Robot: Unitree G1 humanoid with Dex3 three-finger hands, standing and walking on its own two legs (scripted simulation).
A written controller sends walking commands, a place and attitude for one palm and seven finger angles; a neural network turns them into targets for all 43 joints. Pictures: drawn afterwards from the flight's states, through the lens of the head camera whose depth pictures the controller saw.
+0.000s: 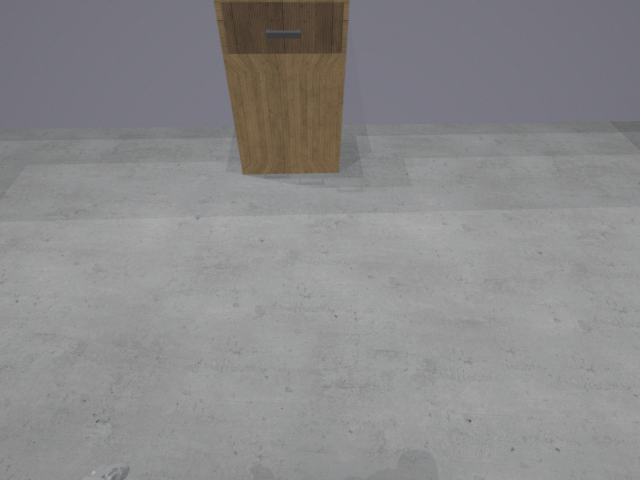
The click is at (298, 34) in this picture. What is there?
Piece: drawer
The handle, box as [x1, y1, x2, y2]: [266, 28, 300, 38]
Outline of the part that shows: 266,38 300,38 299,28 297,28 296,31 270,31 269,28 267,28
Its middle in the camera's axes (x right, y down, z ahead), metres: -0.14 -0.78 +1.46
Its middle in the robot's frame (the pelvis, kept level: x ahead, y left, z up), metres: +1.61 +0.21 -0.08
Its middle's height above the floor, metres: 0.69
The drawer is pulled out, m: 0.00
